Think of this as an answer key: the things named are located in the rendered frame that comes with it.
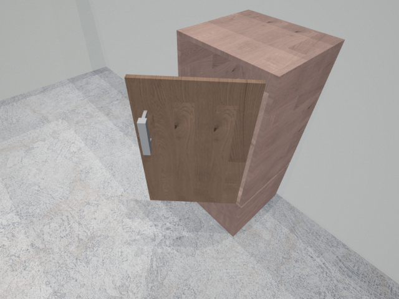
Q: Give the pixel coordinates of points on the handle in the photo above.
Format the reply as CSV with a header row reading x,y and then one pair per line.
x,y
144,134

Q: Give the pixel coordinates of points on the cupboard door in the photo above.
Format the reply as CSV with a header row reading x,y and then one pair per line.
x,y
201,131

